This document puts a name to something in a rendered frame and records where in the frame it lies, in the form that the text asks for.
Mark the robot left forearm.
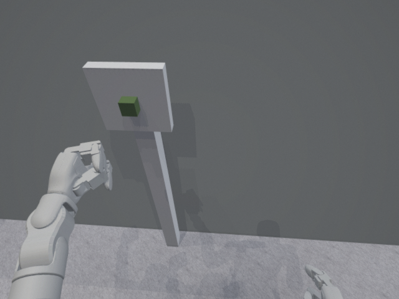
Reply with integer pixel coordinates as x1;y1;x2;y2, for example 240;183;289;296
8;193;78;299

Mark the button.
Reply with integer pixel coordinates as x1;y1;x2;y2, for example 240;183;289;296
118;96;140;116

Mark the robot right hand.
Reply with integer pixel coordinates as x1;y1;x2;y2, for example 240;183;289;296
304;264;344;299

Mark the robot left hand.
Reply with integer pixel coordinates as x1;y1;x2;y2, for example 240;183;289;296
47;140;113;204

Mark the panel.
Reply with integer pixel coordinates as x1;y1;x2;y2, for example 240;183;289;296
82;62;180;247

